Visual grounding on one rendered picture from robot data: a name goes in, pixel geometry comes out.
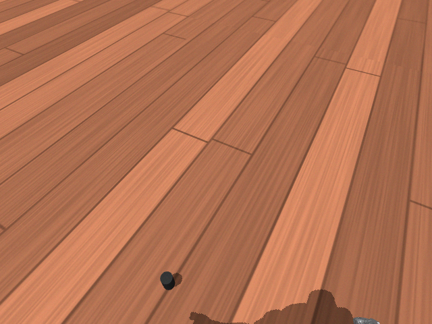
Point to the can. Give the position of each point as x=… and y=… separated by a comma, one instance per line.
x=167, y=280

